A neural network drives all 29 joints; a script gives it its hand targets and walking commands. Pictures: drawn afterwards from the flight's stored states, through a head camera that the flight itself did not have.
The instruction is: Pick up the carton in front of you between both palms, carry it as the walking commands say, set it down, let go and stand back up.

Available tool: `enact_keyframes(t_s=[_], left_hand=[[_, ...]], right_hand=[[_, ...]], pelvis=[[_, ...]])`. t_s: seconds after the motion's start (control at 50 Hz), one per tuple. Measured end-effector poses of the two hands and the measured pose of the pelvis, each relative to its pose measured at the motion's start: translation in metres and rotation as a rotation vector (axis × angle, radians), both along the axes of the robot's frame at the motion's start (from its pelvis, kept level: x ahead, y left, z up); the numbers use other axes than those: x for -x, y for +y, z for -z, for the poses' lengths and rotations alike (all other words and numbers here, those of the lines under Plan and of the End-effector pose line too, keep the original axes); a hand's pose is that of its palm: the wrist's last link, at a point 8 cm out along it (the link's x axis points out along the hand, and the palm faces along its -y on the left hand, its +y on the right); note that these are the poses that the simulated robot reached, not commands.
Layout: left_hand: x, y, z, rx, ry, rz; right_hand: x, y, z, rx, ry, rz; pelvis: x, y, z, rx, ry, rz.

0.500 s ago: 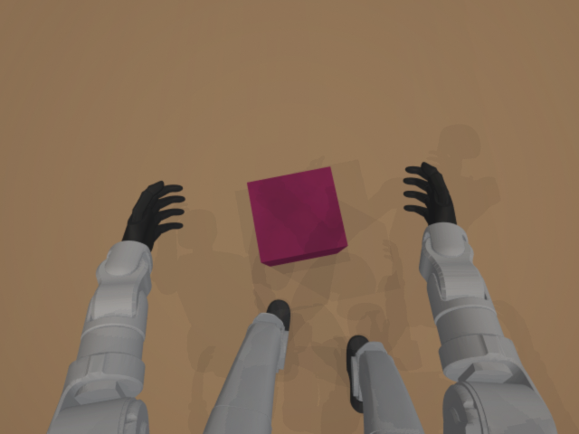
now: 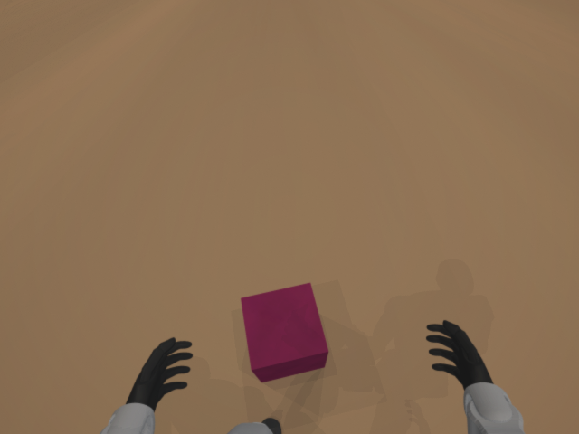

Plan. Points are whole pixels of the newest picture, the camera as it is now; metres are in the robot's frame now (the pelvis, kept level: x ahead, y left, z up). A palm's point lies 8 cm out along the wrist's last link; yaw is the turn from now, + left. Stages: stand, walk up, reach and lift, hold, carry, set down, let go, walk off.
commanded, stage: let go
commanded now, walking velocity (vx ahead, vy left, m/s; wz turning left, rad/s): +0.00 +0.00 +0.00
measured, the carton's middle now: (285, 334) +0.39 +0.08 -0.65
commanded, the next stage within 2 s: stand in 0.52 s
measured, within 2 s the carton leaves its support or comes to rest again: neither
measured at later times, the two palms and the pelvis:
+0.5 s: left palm (144, 391) +0.16 +0.24 -0.06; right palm (495, 401) +0.17 -0.24 -0.07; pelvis +0.01 -0.01 +0.00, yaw +0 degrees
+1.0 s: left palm (104, 414) +0.14 +0.30 -0.11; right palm out of the picture +0.12 -0.28 -0.08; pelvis +0.01 +0.02 +0.00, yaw -2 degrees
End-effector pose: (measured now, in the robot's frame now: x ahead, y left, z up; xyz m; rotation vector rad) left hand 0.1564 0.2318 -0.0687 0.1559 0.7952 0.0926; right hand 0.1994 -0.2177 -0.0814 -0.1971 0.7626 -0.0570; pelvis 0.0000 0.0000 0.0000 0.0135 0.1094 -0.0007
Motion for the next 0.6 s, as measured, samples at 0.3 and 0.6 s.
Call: enact_keyframes(t_s=[0.3, 0.6], left_hand=[[-0.02, -0.024, -0.003, -0.002, -0.005, 0.039], [0.001, 0.026, 0.008, -0.112, 0.032, -0.012]], right_hand=[[0.032, -0.04, -0.019, -0.004, 0.021, 0.039], [0.041, -0.023, -0.005, 0.099, 0.074, 0.029]], pelvis=[[-0.012, -0.023, -0.002, -0.012, -0.141, 0.011], [-0.005, 0.001, 0.003, 0.008, -0.117, 0.006]])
